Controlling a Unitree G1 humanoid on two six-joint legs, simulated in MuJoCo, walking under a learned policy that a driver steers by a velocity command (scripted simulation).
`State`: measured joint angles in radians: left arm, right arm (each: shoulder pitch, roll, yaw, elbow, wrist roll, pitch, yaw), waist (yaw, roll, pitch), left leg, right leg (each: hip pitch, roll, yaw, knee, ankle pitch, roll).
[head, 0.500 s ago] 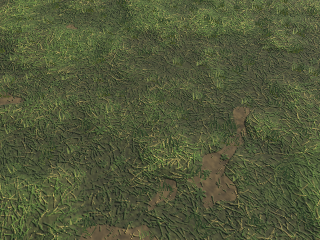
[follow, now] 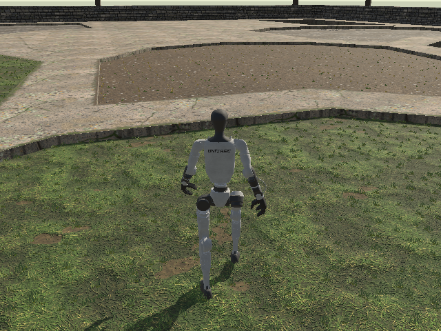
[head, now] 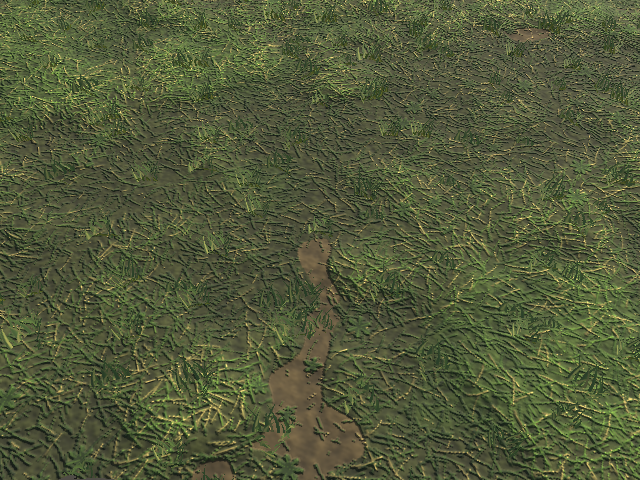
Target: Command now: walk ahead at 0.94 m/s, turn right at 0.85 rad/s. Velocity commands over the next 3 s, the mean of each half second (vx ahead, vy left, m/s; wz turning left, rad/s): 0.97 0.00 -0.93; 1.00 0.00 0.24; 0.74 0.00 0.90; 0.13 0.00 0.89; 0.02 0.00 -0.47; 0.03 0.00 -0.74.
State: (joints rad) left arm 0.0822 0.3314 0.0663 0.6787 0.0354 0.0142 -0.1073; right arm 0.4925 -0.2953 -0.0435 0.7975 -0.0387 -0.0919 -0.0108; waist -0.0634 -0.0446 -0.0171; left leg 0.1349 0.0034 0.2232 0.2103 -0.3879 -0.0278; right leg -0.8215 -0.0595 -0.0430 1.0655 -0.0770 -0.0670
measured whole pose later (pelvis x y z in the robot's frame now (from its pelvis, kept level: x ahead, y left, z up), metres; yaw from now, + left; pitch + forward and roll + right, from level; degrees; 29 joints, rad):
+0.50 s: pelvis +0.43 -0.09 +0.00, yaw -28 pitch +3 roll +0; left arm 0.45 0.34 0.07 0.82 0.00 -0.06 -0.01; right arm 0.00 -0.28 0.03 0.56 -0.04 -0.06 0.03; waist 0.12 -0.01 0.04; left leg -0.71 0.09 -0.06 0.62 0.02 -0.04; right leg 0.10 0.18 0.25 0.29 -0.39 -0.17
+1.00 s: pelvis +0.86 -0.29 -0.01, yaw -17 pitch +2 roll +0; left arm -0.05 0.26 -0.03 0.59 0.07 -0.10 -0.01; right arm 0.55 -0.29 -0.07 0.90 0.01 -0.07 0.02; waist -0.13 0.01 0.00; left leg -0.10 -0.06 -0.18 0.82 -0.47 0.07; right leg -0.49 -0.02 0.01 0.62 -0.17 0.02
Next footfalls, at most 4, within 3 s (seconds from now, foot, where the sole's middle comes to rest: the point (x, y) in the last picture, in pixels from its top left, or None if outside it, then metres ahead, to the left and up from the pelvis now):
0.14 right None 0.28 -0.08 -0.76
0.56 left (343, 365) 0.75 -0.09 -0.76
0.96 right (484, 287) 0.95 -0.46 -0.76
1.36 left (407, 168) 1.39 -0.34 -0.76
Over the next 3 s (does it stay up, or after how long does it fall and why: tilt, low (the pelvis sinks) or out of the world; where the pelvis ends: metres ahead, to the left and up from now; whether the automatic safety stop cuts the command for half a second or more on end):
stays up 1.50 -0.43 0.00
